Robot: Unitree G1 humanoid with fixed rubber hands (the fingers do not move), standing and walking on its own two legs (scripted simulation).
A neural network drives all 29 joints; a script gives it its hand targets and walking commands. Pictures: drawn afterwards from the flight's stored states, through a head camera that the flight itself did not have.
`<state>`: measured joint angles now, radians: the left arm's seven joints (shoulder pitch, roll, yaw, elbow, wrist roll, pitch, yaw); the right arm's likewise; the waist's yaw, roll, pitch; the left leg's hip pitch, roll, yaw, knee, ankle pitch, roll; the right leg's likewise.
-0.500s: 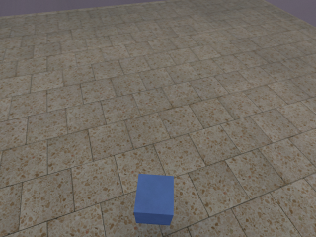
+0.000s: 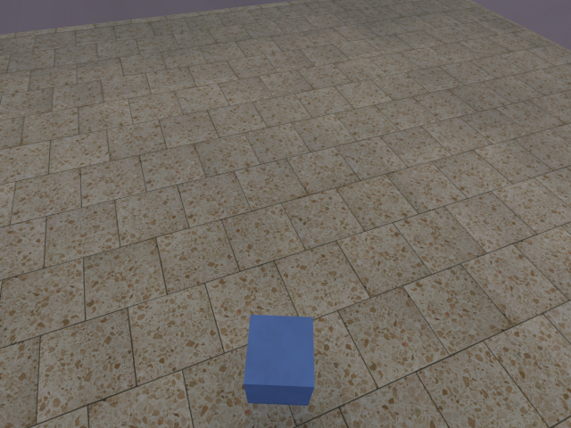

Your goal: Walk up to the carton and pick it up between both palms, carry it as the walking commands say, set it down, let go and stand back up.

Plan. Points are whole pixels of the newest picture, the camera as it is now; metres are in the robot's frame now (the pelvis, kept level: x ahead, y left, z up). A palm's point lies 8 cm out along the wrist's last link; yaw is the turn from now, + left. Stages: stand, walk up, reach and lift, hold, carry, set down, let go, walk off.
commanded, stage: walk up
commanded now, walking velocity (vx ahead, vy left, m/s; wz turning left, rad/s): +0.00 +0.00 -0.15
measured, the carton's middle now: (279, 361) +0.41 -0.01 -0.67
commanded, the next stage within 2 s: stand in 1.14 s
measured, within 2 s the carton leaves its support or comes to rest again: neither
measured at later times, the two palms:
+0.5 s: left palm out of the picture +0.04 +0.22 -0.14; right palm out of the picture -0.04 -0.23 -0.15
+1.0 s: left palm out of the picture +0.04 +0.22 -0.15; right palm out of the picture -0.03 -0.24 -0.15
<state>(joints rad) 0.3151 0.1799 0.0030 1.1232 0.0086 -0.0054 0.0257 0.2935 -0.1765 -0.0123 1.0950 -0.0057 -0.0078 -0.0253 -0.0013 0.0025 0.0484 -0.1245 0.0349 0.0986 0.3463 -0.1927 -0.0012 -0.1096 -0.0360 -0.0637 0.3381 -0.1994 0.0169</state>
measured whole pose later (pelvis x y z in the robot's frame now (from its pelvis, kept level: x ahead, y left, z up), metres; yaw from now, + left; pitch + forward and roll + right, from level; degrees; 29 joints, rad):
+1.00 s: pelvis -0.01 -0.01 -0.01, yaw -6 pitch +0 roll +0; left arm 0.26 0.18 0.04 1.02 0.02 0.00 0.02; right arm 0.28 -0.17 -0.04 1.04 -0.01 0.01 -0.04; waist -0.01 0.00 0.04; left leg -0.19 0.10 0.18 0.46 -0.25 -0.02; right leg -0.23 0.02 0.02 0.47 -0.23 -0.01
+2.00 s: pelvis -0.06 +0.00 -0.07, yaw -1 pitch +15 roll +0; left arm -0.15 0.17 0.10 0.54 0.07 0.41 -0.04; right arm -0.07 -0.13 -0.14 0.47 -0.01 0.40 0.01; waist -0.06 0.02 0.02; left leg -0.85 0.02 0.05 0.94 -0.35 0.02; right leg -0.85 -0.04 -0.02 0.95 -0.36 0.01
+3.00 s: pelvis -0.08 +0.00 -0.13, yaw -1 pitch +46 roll +0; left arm -1.13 0.24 0.31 0.96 0.06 0.09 0.00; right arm -1.03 -0.13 -0.35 0.84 -0.02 0.09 -0.09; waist -0.05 0.00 -0.09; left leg -1.58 0.03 0.03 1.06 -0.29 0.01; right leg -1.57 -0.03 -0.02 1.07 -0.31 0.00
